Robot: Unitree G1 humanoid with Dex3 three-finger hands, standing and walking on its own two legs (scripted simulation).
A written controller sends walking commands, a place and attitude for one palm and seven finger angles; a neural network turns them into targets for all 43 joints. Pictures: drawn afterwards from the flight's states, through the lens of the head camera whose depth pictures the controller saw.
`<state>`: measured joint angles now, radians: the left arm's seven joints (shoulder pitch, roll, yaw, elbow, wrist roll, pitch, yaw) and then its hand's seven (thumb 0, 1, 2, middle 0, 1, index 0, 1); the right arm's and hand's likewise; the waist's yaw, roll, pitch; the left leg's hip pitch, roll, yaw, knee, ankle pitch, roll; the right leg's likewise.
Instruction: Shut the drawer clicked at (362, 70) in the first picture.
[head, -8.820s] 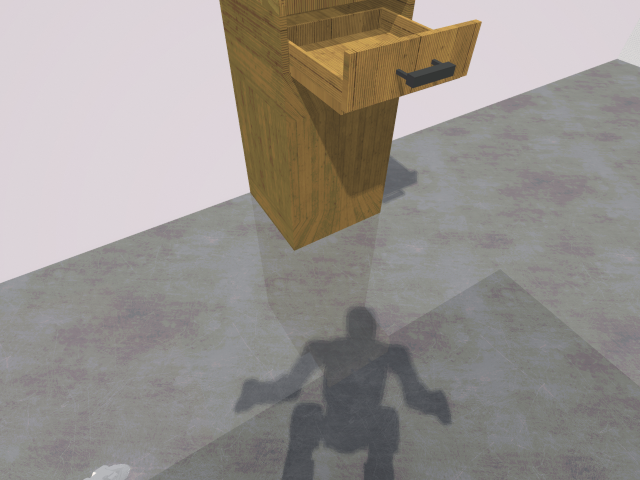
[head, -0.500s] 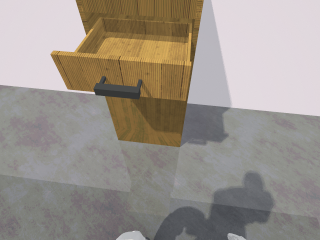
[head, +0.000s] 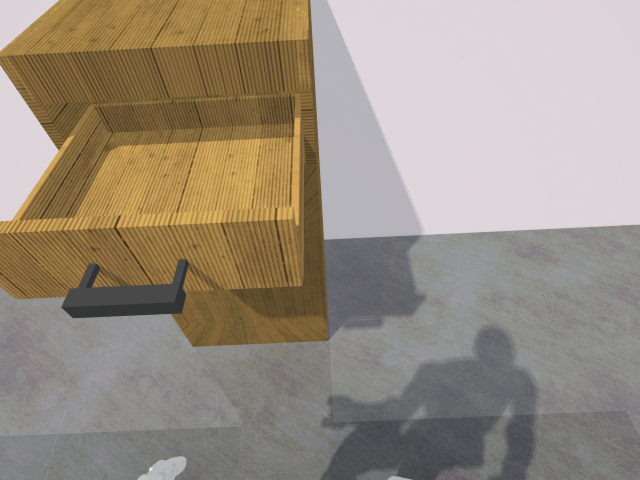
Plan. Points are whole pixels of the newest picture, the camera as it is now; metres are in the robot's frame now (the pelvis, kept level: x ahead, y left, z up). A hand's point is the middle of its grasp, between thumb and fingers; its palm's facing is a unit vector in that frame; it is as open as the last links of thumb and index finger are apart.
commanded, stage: come to a stop and stand still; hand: left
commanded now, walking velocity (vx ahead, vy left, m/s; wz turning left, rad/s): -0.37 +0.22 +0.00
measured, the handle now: (131, 284) +0.33 +0.24 +0.08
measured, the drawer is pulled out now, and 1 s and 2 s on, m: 0.28 0.28 0.28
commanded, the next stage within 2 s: look again from close up in 1.28 s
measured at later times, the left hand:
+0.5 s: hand out of the picture +0.01 +0.26 -0.16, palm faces +0.10 -0.95 -0.30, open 7.3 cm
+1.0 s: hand out of the picture -0.08 +0.29 -0.16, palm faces +0.05 -0.98 -0.18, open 7.3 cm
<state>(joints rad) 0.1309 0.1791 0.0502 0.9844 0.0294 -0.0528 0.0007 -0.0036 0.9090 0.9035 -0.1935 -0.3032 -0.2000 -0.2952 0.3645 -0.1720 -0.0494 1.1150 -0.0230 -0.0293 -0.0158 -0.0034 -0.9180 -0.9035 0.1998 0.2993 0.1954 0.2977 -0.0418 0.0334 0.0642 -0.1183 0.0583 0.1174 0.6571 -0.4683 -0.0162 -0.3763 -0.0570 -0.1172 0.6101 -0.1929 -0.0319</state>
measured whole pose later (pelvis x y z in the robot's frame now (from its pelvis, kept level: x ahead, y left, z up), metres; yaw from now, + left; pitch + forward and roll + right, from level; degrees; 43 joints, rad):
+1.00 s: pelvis -0.10 +0.12 +0.01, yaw +1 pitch -1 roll +0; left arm 0.31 0.17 0.02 0.99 0.02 0.02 0.03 0.00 0.91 0.90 -0.20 -0.30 -0.21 -0.30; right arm 0.35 -0.16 -0.02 1.02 -0.02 0.01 -0.02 0.00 -0.92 -0.90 0.20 0.30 0.20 0.30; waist 0.00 -0.03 0.02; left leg -0.22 -0.07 0.08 0.46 -0.23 0.09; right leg -0.27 -0.02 0.04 0.51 -0.24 -0.03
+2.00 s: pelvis -0.08 +0.09 +0.02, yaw +1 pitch -1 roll +0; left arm 0.30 0.15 -0.02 1.09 0.01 -0.02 0.05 0.01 0.92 0.90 -0.20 -0.30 -0.20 -0.30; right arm 0.26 -0.14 0.01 1.13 -0.01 -0.02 -0.02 0.00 -0.92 -0.90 0.20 0.30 0.20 0.30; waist -0.01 -0.01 0.03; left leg -0.16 -0.04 0.07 0.39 -0.22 0.05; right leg -0.19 0.01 0.03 0.41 -0.20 0.00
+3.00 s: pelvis +0.04 +0.04 +0.00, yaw +1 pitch +0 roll +0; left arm 0.22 0.21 0.04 0.98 0.03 0.01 0.04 0.00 0.92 0.90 -0.19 -0.30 -0.20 -0.30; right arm 0.20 -0.16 -0.05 1.03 -0.02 0.03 -0.04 0.00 -0.92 -0.90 0.20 0.30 0.20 0.30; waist -0.01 0.00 0.11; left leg -0.22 0.03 0.05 0.68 -0.48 0.00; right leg -0.31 -0.03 -0.04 0.62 -0.30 0.00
